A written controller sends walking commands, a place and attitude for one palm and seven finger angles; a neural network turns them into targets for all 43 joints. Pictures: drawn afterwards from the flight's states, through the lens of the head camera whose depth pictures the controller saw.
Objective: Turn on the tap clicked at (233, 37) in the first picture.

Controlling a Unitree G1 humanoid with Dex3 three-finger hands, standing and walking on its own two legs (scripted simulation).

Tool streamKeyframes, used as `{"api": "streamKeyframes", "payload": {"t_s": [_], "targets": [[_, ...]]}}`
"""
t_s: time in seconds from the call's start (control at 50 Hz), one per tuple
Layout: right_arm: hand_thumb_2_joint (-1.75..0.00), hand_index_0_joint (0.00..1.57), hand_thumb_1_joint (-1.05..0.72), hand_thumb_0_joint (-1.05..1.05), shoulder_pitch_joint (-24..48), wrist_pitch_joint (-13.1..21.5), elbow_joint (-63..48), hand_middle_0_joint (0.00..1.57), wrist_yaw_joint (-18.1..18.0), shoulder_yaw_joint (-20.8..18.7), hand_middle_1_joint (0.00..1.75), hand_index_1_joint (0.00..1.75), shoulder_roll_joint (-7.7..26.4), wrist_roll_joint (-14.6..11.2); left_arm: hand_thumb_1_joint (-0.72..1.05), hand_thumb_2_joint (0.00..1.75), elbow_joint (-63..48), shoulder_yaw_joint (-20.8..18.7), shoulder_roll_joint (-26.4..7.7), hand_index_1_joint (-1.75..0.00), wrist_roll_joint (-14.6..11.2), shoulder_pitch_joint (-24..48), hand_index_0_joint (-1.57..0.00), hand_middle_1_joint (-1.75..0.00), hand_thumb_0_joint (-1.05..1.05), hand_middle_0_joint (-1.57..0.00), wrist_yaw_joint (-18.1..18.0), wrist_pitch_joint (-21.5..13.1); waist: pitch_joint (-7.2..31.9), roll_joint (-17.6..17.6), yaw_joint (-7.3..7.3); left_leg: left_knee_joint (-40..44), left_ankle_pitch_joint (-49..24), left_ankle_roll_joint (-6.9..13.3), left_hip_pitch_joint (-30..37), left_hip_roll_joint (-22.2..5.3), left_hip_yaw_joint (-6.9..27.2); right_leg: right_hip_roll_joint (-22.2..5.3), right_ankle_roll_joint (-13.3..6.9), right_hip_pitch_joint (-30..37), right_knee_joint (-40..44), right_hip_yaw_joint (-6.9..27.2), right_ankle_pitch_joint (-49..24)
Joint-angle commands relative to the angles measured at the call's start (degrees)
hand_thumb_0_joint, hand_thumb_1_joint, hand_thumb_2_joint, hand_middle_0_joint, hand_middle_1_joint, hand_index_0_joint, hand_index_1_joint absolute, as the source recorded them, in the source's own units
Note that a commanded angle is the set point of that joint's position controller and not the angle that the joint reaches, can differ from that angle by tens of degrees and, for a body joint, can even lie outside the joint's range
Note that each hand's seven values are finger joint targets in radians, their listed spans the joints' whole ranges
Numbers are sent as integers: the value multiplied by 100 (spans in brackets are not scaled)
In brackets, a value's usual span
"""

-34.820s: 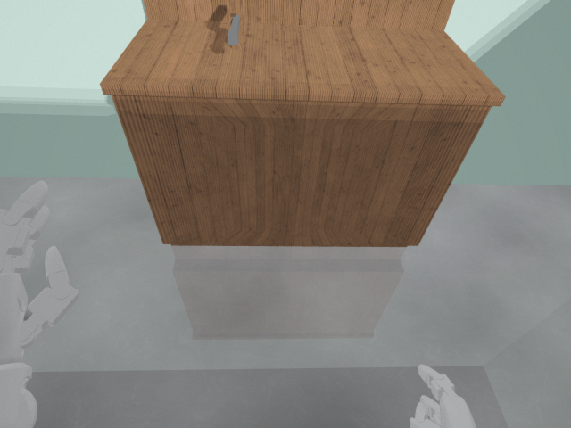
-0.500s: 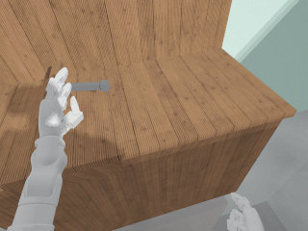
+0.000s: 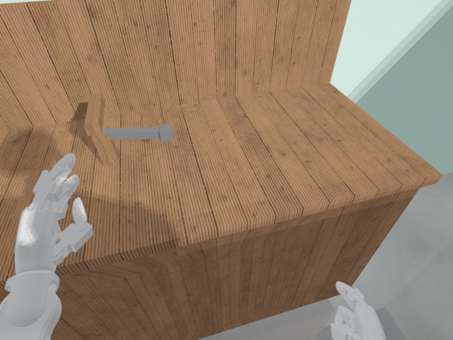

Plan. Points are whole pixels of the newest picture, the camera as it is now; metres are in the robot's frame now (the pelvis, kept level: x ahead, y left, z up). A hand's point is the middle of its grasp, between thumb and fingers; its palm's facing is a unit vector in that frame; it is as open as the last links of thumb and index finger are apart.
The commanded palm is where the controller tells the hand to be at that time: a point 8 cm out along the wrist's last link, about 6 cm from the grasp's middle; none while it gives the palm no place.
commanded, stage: draw the hand back beside the body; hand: left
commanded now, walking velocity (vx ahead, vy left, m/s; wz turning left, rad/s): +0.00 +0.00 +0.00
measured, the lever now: (166, 132) +0.52 +0.21 +0.10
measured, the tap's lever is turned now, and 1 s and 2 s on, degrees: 76 76 76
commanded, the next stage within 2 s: step back with the hand held close in 0.38 s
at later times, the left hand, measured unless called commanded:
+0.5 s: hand (70, 238) +0.20 +0.25 +0.15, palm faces +0.40 -0.86 -0.31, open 7.4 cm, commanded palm +0.16 +0.29 +0.17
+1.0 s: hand (44, 268) +0.15 +0.26 +0.15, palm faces +0.39 -0.82 -0.41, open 7.4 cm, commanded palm +0.10 +0.29 +0.17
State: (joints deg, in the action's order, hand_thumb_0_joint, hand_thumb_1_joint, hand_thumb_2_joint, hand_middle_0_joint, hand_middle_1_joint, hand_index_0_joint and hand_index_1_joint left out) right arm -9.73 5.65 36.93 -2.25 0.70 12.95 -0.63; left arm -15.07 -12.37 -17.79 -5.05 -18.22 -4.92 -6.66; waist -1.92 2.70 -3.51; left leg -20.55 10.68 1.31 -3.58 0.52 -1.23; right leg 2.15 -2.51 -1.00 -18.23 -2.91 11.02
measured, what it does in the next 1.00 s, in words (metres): shifts its weight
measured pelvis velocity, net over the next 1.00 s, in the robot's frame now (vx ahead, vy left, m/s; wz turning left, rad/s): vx -0.05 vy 0.01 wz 0.02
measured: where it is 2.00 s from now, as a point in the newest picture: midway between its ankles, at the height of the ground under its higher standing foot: outside the picture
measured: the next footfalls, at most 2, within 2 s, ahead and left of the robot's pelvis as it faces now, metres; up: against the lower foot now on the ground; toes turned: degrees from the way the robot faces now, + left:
left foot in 1.62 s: -0.09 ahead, +0.16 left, +0.00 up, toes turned +6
right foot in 1.92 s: -0.14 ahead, -0.11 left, +0.00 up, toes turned +3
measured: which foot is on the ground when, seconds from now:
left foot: down 0.00-1.00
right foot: down 0.00-1.00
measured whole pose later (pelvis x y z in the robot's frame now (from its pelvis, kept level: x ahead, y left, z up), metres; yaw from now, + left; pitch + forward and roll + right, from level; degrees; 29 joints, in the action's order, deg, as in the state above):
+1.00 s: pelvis -0.05 +0.01 -0.01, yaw +1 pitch +0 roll -2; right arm -9.9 3.2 32.3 -4.6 0.1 13.2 -0.9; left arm -30.1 -18.9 -21.9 -3.5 -28.8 -8.3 -8.5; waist -1.8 1.9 -1.4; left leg -31.4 10.5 2.2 -20.5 0.6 -0.4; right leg 1.7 -1.8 -17.2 -28.2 -4.3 10.7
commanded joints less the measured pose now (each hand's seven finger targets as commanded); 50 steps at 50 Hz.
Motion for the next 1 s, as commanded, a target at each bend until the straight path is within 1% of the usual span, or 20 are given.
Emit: {"api": "streamKeyframes", "payload": {"t_s": [0.0,0.08,0.14,0.16,0.24,0.34,0.36,0.44,0.48,0.5,0.52,0.54,0.62,0.68,0.72,0.74,0.76,0.84,0.86,0.98], "targets": [[-90,20,-90,0,877,364,-1019,20,-24,-175,30,30,580,13,90,90,-1730,-846,-1157,-30,-3,507,-20,-30,0,-20,-117,-453,540,327,-25,267,-679,-8,200,-156,289,-189,7,-273,296,184,-560],[-90,20,-90,0,823,407,-1042,20,-6,-181,30,30,581,27,90,90,-1948,-958,-1142,-30,-2,-44,-20,-30,0,-20,-124,-419,465,370,-33,249,-754,-38,105,-185,329,-176,-12,-271,240,149,-594],[-90,20,-90,0,820,425,-1018,20,-15,-184,30,30,611,17,90,90,-1835,-734,-970,-30,12,308,-20,-30,0,-20,-124,-362,251,6,65,238,-590,-24,57,-215,356,-163,20,-473,240,131,-449],[-90,20,-90,0,859,436,-1002,20,-28,-173,30,30,626,7,90,90,-1794,-690,-947,-30,21,457,-20,-30,0,-20,-126,-346,172,174,101,250,-534,-14,71,-198,359,-169,12,-553,253,153,-397],[-90,20,-90,0,836,441,-978,20,-69,-178,30,30,624,8,90,90,-1594,-698,-970,-30,18,554,-20,-30,0,-20,-165,-331,156,-104,74,279,-143,14,13,-177,399,-181,33,-583,260,151,-96],[-90,20,-90,0,843,482,-988,20,-51,-159,30,30,601,31,90,90,-1835,-812,-1073,-30,23,374,-20,-30,0,-20,-183,-385,521,170,-22,276,-364,-13,81,-149,425,-195,-7,-315,189,168,-283],[-90,20,-90,0,857,489,-977,20,-47,-146,30,30,601,33,90,90,-1889,-878,-1147,-30,28,370,-20,-30,0,-20,-189,-388,511,379,-22,286,-365,-30,74,-140,430,-197,-14,-300,191,177,-290],[-90,20,-90,0,816,494,-977,20,-34,-153,30,30,587,42,90,90,-1781,-886,-1101,-30,9,164,-20,-30,0,-20,-175,-369,391,48,-21,216,-551,-13,4,-165,380,-195,-2,-319,212,146,-447],[-90,20,-90,0,860,499,-998,20,-33,-135,30,30,585,30,90,90,-2055,-826,-1124,-30,27,543,-20,-30,0,-20,-170,-404,406,241,9,231,-519,-10,18,-142,370,-200,-5,-325,220,162,-421],[-90,20,-90,0,893,398,-1234,20,-85,-55,30,30,546,-9,90,90,-2570,-1669,-1907,-30,19,1287,-20,-30,0,-20,-255,-642,-150,15,121,-47,-133,108,-539,-325,520,-527,81,-913,336,648,-869],[-90,20,-90,0,852,325,-998,20,-106,-20,30,30,494,44,90,90,-1882,-1372,-1452,-30,46,592,-20,-30,0,-20,-209,-665,-64,-153,173,-224,-85,115,-598,-294,568,-720,67,-1004,315,642,-1040],[-90,20,-90,0,835,261,-1022,20,-94,-40,30,30,488,54,90,90,-1685,-1213,-1265,-30,68,207,-20,-30,0,-20,-180,-614,-38,-341,181,-308,-250,118,-579,-310,599,-790,69,-1059,291,685,-1205],[-90,20,-90,0,661,105,-1242,20,-113,-170,30,30,600,31,90,90,-1811,-1029,-978,-30,83,-617,-20,-30,0,-20,-131,-569,869,23,172,-531,-1307,116,-356,-482,538,-859,119,-852,-193,572,-1743],[-90,20,-90,0,632,26,-1362,20,-152,-197,30,30,637,15,90,90,-2173,-1072,-1037,-30,81,-904,-20,-30,0,-20,-164,-546,1224,89,163,-526,-1598,109,-385,-579,608,-793,137,-837,-399,505,-1551],[-90,20,-90,0,646,2,-1437,20,-190,-219,30,30,638,6,90,90,-2455,-1247,-1239,-30,86,-919,-20,-30,0,-20,-218,-544,1264,-200,164,-563,-1513,111,-504,-604,640,-806,146,-915,-445,539,-1534],[-90,20,-90,0,656,-5,-1447,20,-211,-227,30,30,626,0,90,90,-2542,-1311,-1312,-30,87,-899,-20,-30,0,-20,-244,-552,1234,-304,176,-595,-1395,106,-589,-604,650,-840,137,-980,-448,572,-1512],[-90,20,-90,0,681,-7,-1451,20,-239,-238,30,30,651,1,90,90,-2756,-1455,-1511,-30,99,-765,-20,-30,0,-20,-289,-562,1279,-163,179,-584,-1364,95,-635,-594,690,-869,99,-970,-503,597,-1452],[-90,20,-90,0,639,5,-1435,20,-285,-268,30,30,631,-15,90,90,-2743,-1398,-1429,-30,107,-727,-20,-30,0,-20,-394,-563,998,-63,230,-645,-552,100,-1017,-609,776,-908,51,-1294,-471,720,-908],[-90,20,-90,0,663,16,-1415,20,-302,-273,30,30,658,-5,90,90,-2834,-1438,-1491,-30,126,-669,-20,-30,0,-20,-421,-563,966,160,242,-587,-406,100,-1064,-620,793,-906,32,-1333,-469,745,-767],[-90,20,-90,0,534,79,-1374,20,-288,-256,30,30,683,-27,90,90,-2576,-1224,-1214,-30,167,-806,-20,-30,0,-20,-488,-535,609,40,310,-329,1418,138,-1577,-667,1025,-780,40,-1774,-326,733,801]]}}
